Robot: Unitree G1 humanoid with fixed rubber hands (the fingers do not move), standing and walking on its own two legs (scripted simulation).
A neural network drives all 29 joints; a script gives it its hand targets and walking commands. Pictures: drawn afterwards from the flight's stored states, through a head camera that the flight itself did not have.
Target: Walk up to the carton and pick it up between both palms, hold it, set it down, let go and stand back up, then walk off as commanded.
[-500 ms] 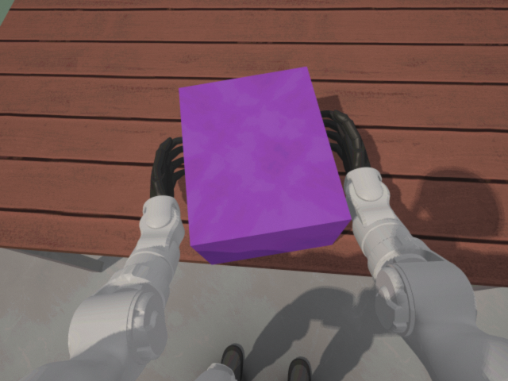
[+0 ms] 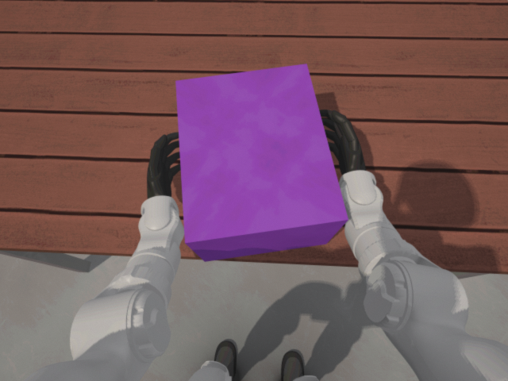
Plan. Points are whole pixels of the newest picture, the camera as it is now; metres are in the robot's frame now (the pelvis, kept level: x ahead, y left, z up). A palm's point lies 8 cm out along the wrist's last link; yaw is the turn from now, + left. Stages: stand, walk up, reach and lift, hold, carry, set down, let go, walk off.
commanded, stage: reach and lift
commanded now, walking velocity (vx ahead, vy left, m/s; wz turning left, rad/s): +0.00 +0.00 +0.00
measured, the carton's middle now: (254, 166) +0.45 +0.04 -0.03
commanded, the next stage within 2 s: none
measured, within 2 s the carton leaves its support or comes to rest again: leaves its support in 1.64 s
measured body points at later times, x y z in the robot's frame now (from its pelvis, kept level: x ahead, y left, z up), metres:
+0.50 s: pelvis +0.00 +0.00 +0.00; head +0.17 -0.01 +0.41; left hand +0.41 +0.19 -0.03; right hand +0.47 -0.11 -0.02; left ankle -0.01 +0.12 -0.72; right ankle -0.03 -0.11 -0.72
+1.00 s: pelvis +0.00 +0.00 +0.00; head +0.17 -0.01 +0.41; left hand +0.41 +0.19 -0.03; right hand +0.47 -0.11 -0.02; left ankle -0.01 +0.12 -0.72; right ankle -0.03 -0.11 -0.72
